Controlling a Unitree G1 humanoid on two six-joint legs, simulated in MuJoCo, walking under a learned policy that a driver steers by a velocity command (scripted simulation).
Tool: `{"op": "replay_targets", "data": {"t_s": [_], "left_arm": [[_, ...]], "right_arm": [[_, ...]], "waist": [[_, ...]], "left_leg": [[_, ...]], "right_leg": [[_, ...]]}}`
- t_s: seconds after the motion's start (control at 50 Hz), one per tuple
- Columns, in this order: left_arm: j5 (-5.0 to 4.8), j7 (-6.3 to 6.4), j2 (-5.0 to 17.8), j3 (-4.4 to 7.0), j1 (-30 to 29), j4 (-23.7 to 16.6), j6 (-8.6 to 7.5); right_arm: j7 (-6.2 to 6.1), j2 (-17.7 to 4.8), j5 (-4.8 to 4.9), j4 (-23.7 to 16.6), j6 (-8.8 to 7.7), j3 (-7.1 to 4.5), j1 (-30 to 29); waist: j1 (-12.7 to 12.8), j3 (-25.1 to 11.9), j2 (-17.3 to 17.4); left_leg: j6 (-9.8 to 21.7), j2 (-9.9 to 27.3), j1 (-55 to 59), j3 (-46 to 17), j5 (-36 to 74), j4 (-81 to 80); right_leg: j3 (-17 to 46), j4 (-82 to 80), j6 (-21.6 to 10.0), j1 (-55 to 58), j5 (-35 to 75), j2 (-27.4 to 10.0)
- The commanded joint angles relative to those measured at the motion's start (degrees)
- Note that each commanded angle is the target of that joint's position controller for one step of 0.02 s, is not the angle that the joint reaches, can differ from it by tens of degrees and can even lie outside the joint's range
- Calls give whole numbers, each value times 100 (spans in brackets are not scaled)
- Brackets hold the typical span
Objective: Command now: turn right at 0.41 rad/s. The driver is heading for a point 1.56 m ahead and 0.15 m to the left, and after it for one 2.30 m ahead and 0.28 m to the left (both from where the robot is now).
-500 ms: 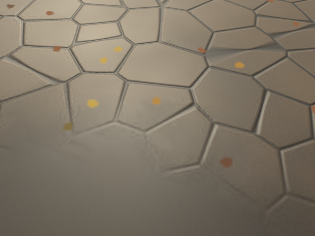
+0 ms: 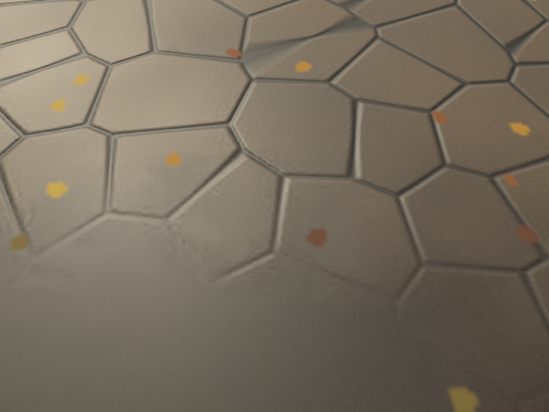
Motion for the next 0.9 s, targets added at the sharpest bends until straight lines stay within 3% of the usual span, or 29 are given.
{"op": "replay_targets", "data": {"t_s": [0.02,0.04,0.06,0.08,0.1,0.14,0.24,0.28,0.3,0.32,0.34,0.36,0.38,0.4,0.44,0.5,0.52,0.56,0.6,0.62,0.66,0.7,0.74,0.78,0.8,0.82,0.84,0.86,0.9], "left_arm": [[155,75,604,118,178,-441,-77],[119,61,652,157,190,-328,-64],[98,34,576,143,233,-217,-44],[99,-2,514,126,270,-167,-27],[97,-37,452,96,307,-130,-13],[62,-59,364,34,124,-133,8],[4,-2,114,-154,-230,-105,62],[-20,52,85,-188,-82,12,34],[-6,80,28,-223,86,113,-13],[53,121,147,-223,94,159,-83],[157,173,435,-207,144,144,-175],[97,163,606,-203,-262,165,-225],[72,121,282,-286,-446,165,-274],[69,107,173,-329,-498,180,-311],[53,161,204,-351,-275,366,-352],[19,189,165,-375,-72,622,-389],[28,189,156,-380,18,712,-384],[60,179,427,-265,209,840,-308],[84,149,635,-169,445,903,-260],[86,142,632,-145,498,927,-279],[134,124,558,-124,529,964,-384],[110,103,537,-94,459,995,-500],[68,80,541,-66,322,1023,-568],[27,61,474,-67,140,1015,-586],[79,51,253,-137,70,957,-634],[38,-1,-268,-295,-85,695,-685],[160,10,204,-179,-184,675,-668],[173,-32,247,-159,-134,733,-672],[140,-143,105,-196,65,903,-716]], "right_arm": [[-21,-1284,-86,-315,-73,-307,409],[16,-864,-47,-347,-89,-186,228],[33,-645,-15,-362,-110,-126,-51],[21,-590,-19,-380,-135,-106,-184],[1,-582,-20,-346,-161,-100,-125],[4,-563,-5,-215,-183,-97,165],[63,-645,-32,35,-137,-112,413],[88,-703,-15,138,-85,-135,436],[90,-700,21,188,-62,-136,408],[86,-634,21,225,-82,-121,510],[118,-440,31,146,-130,-66,564],[113,-176,103,153,-111,7,601],[79,-298,23,311,-66,0,518],[81,-387,8,398,-57,-36,432],[112,-499,12,540,-74,-86,385],[110,-372,35,827,-106,-49,523],[108,-326,25,940,-101,-38,575],[129,-347,-31,1002,-68,-78,490],[194,-271,-107,887,-59,-76,197],[221,-224,-122,830,-91,-67,100],[268,-320,-81,740,-200,-103,-17],[322,-342,-44,731,-316,-120,-30],[336,-265,-10,814,-379,-123,192],[296,-227,-8,1182,-414,-164,1078],[228,-492,-35,1379,-456,-253,1721],[181,-1132,-79,1444,-489,-398,2397],[205,-1051,-63,1549,-448,-372,2361],[225,-800,-53,1394,-447,-298,1813],[239,-501,-20,1230,-535,-203,1233]], "waist": [[-120,-617,1213],[14,-459,779],[122,-268,644],[160,-339,825],[111,-399,1008],[-54,-541,988],[-290,-565,1226],[-186,-543,1207],[-40,-522,1059],[-57,-587,858],[-140,-802,245],[-421,-486,-580],[-346,-410,-439],[-295,-308,-412],[-202,-240,-441],[-201,-257,-190],[-185,-355,-149],[-85,-63,-396],[79,565,-684],[114,732,-728],[91,670,-577],[18,460,-436],[-152,256,-429],[-578,85,-153],[-841,-124,389],[-1070,-445,1863],[-875,-30,1351],[-523,360,699],[-202,343,489]], "left_leg": [[1174,2546,600,-2742,724,-1544],[1213,2249,426,-2288,1047,-1438],[1075,1868,287,-1680,1315,-1364],[935,1576,432,-1282,1559,-1297],[922,1430,630,-1016,2168,-1183],[976,1404,960,-828,2712,-1027],[1023,1416,963,-818,2248,-882],[962,1366,849,-839,2401,-686],[795,1296,661,-769,2410,-533],[533,1257,305,-784,2103,-474],[261,1033,-130,-569,1388,-158],[86,460,56,-118,79,-520],[33,524,576,-92,-22,-669],[37,488,675,-160,255,-736],[67,588,888,-230,825,-763],[67,675,907,-275,987,-889],[69,594,933,-200,530,-862],[144,206,352,169,-947,-221],[195,47,-682,472,-1371,529],[236,183,-953,428,-1247,888],[304,404,-1424,212,-1340,1362],[318,450,-1311,242,-1190,1092],[330,324,-429,442,-730,421],[325,19,1429,663,-136,-481],[391,477,2445,-61,-613,-826],[862,2016,2978,-2624,-2700,-1983],[1197,2520,2344,-3581,-3062,-2283],[1193,2350,1910,-3094,-2857,-2190],[938,1824,1608,-2062,-1502,-2272]], "right_leg": [[-366,2113,-33,-975,-1704,101],[-253,2506,-75,-904,-1426,46],[-292,2728,-43,-841,-1058,-33],[-381,2795,0,-836,-799,-30],[-454,2756,74,-859,-721,-1],[-524,2416,175,-779,-711,12],[-980,505,104,85,-990,-145],[-1159,-475,1,534,-450,-143],[-1200,-1415,-70,992,386,-182],[-826,-1823,-146,1548,1040,-436],[28,-1904,-278,2073,1350,-1235],[451,-1645,-654,1177,2221,-1765],[335,-1581,-714,821,1915,-1700],[176,-1591,-566,719,1514,-1441],[-36,-1620,-386,661,1365,-1152],[-160,-1587,-350,813,1421,-1067],[-146,-1672,-399,852,741,-1031],[219,-1911,-710,674,-1585,-1069],[1125,-2516,-1166,555,-3023,-1693],[1468,-2711,-1359,522,-3051,-1967],[1620,-2802,-1529,901,-2327,-2181],[1159,-2677,-1455,1214,-1452,-2008],[570,-2451,-1281,924,-818,-1717],[11,-1734,-1032,-193,-701,-1317],[-396,-776,-843,-962,-601,-986],[-1261,1223,-526,-1923,-956,-210],[-991,2264,-595,-2353,-1316,-200],[-730,2688,-686,-2439,-822,-555],[-822,2625,-619,-2154,82,-885]]}}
